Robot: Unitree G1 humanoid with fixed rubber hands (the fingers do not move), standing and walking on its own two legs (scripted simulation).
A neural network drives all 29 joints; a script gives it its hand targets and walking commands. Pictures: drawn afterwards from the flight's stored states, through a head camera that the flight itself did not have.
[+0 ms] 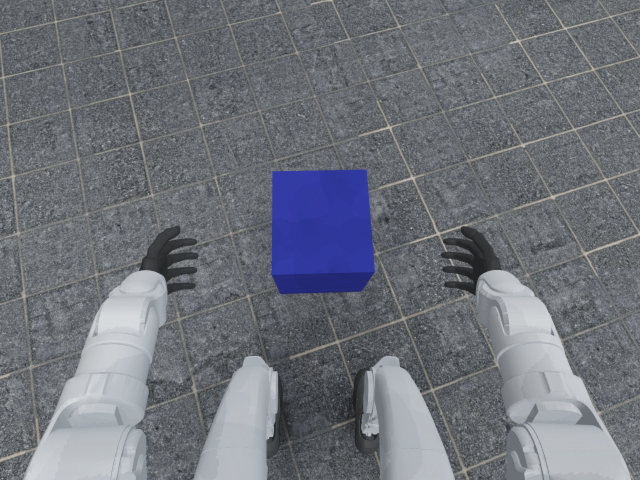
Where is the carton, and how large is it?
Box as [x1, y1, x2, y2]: [272, 169, 374, 293]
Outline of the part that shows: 366,169 272,171 272,276 280,293 361,291 374,272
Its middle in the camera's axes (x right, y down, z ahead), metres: +0.00 +0.00 +1.03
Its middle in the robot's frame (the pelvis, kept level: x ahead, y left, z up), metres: +0.56 +0.00 -0.56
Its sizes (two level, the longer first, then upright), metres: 0.262 0.235 0.251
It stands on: the floor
